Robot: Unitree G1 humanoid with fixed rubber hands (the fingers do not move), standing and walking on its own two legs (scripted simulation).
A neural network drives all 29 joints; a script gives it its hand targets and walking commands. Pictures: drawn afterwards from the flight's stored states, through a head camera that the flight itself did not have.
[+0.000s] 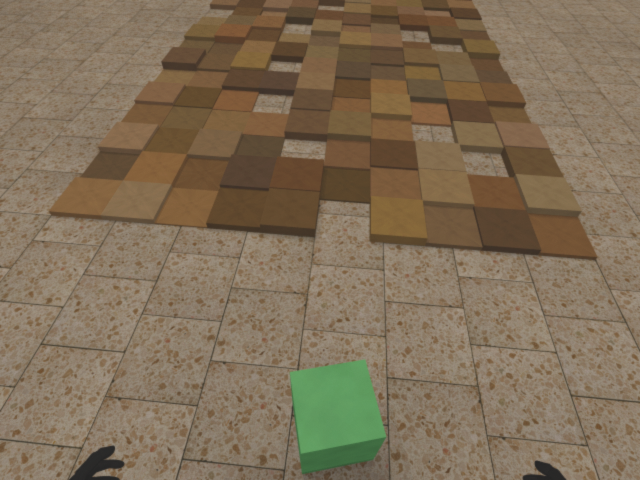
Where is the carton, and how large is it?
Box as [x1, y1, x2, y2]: [290, 359, 385, 473]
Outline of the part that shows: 364,359 290,372 292,402 302,473 372,459 385,438 385,433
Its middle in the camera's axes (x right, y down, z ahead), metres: +0.04 +0.49 +1.07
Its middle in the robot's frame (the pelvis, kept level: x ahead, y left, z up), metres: +0.38 -0.04 -0.66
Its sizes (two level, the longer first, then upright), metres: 0.210 0.200 0.250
